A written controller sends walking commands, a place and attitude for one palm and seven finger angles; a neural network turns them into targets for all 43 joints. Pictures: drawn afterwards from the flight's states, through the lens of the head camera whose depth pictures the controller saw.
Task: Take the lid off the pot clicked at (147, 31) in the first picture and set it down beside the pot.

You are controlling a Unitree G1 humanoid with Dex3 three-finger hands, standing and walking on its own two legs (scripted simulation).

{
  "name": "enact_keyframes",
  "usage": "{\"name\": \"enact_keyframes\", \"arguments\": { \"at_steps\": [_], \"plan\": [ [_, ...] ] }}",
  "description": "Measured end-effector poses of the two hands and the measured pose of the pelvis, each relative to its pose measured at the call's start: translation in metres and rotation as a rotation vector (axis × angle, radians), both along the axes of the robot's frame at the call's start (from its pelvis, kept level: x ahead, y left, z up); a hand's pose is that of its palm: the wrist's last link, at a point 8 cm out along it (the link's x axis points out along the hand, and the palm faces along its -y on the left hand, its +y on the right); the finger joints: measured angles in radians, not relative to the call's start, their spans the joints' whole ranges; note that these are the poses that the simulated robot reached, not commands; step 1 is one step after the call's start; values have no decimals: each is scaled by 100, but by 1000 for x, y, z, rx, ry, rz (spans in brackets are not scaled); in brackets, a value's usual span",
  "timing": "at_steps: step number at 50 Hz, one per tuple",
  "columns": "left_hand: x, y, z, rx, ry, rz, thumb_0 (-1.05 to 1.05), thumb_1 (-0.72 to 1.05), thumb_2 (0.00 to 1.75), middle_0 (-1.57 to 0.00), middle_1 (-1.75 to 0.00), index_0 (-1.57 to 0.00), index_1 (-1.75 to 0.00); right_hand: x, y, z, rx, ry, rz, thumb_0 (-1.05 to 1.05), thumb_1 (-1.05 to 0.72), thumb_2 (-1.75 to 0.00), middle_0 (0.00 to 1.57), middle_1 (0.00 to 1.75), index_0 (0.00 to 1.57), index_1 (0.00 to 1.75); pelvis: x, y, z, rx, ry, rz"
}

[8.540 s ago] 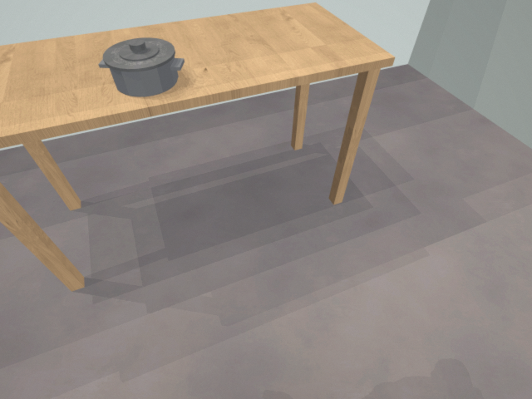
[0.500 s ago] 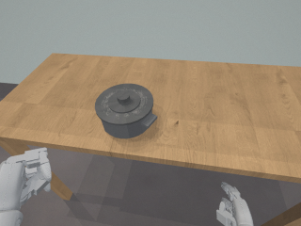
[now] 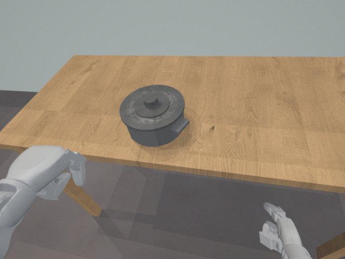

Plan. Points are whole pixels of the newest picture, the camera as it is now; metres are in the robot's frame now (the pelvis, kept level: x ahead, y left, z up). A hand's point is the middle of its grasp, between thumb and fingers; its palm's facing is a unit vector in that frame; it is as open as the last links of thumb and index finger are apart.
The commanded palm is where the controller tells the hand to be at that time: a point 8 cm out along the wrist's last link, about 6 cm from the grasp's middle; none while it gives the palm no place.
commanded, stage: reach forward and open the fingers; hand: left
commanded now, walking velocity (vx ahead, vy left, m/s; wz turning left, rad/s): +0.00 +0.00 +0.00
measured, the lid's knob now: (150, 100) +0.50 +0.13 +0.09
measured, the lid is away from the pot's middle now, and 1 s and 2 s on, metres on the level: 0.00 0.00 0.00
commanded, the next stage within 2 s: move the open hand above the knob in 0.60 s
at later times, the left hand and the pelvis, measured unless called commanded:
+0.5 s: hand (57, 157) +0.27 +0.27 +0.15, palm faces -0.12 -0.01 -0.99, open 9.9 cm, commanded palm +0.24 +0.26 +0.21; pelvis -0.02 +0.03 +0.00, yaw -1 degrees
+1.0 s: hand (78, 136) +0.32 +0.24 +0.15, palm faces -0.20 -0.01 -0.98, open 10.2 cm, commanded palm +0.30 +0.23 +0.22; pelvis -0.02 +0.01 +0.00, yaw +0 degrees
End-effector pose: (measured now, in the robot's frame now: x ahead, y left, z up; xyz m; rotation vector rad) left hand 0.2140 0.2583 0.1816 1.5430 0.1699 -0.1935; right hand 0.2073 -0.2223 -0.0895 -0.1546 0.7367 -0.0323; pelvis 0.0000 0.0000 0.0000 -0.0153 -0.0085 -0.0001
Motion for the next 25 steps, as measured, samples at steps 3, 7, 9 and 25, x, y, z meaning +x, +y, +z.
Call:
{"name": "enact_keyframes", "arguments": {
  "at_steps": [3,7,9,25],
  "plan": [
    [5,3,3,-15,-24,-14,0,27,122,-108,-80,-108,-81,-8,4,0,3,12,3,1,-90,-90,20,30,20,30,-4,3,1,-2,-4,-1],
    [12,4,6,-19,-54,-35,0,16,125,-103,-66,-103,-67,-18,9,-1,4,33,9,1,-90,-90,20,30,20,30,-9,9,1,-3,-8,-5],
    [16,3,8,-15,-69,-49,0,10,127,-101,-59,-101,-60,-22,12,-2,7,42,10,1,-90,-90,20,30,20,30,-11,13,2,-3,-10,-8],
    [37,10,21,-5,-113,-50,0,-28,142,-86,-13,-85,-14,-29,36,1,30,24,33,1,-90,-90,20,30,20,30,-25,26,1,-3,-20,-11]
  ]
}}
